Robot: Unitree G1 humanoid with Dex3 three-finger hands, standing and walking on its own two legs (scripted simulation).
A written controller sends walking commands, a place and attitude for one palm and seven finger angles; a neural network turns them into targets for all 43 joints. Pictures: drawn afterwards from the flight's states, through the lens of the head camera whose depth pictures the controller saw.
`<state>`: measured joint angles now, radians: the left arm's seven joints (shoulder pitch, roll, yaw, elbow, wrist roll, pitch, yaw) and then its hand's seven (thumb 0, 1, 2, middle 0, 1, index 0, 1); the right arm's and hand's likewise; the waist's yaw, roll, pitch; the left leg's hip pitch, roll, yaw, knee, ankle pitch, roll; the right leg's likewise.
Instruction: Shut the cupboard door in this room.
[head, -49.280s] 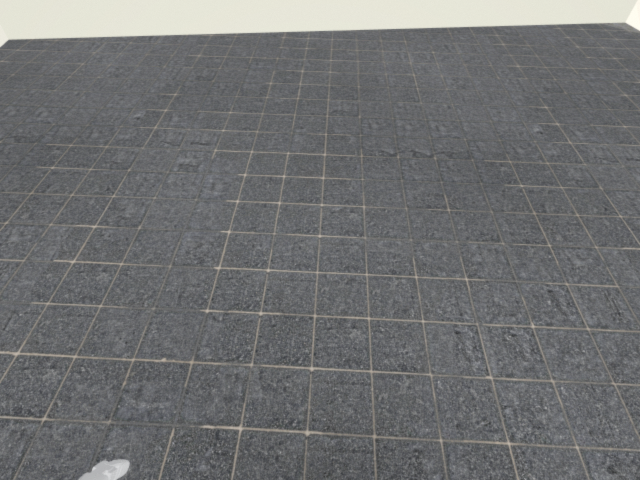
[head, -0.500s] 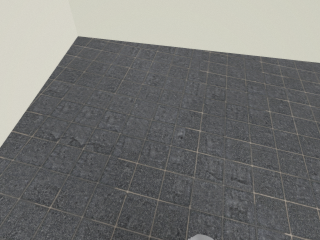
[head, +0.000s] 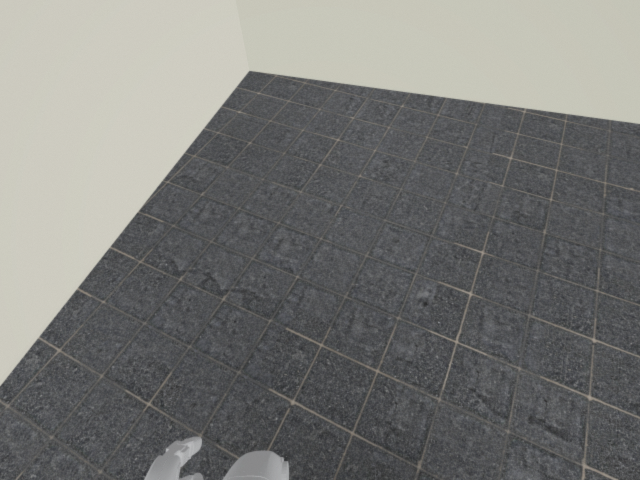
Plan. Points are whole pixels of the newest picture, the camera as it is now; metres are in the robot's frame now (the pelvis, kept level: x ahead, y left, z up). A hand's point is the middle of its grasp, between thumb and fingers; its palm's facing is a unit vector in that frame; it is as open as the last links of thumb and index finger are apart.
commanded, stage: walk to a spot facing it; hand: left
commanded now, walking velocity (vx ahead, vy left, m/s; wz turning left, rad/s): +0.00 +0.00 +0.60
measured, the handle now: out of the picture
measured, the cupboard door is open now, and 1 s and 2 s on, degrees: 90 90 90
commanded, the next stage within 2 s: none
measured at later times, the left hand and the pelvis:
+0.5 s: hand out of the picture +0.03 +0.29 -0.16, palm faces +0.32 -0.91 -0.25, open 7.4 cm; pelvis +0.03 +0.05 +0.01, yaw +16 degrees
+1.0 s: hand out of the picture +0.01 +0.20 -0.14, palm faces +0.55 -0.79 -0.26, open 7.4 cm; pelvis +0.04 -0.01 +0.01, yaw +35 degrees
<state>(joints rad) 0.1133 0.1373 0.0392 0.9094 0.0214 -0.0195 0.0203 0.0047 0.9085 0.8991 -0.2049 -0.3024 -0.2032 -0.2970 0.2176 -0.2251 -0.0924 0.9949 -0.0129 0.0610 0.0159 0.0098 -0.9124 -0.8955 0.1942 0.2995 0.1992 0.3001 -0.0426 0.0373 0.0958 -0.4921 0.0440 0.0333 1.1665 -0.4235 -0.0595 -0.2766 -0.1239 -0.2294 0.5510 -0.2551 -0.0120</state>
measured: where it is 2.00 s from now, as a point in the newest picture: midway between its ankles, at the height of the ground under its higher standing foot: outside the picture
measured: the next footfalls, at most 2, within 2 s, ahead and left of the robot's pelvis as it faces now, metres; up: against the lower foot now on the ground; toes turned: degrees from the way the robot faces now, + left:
left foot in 0.24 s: +0.05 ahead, +0.15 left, +0.00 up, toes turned +15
right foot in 0.74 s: +0.13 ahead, -0.08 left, +0.00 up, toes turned +23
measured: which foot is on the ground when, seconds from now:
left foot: up 0.00-0.22, down 0.24-0.74, up 0.76-1.00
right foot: down 0.00-0.24, up 0.26-0.72, down 0.74-1.00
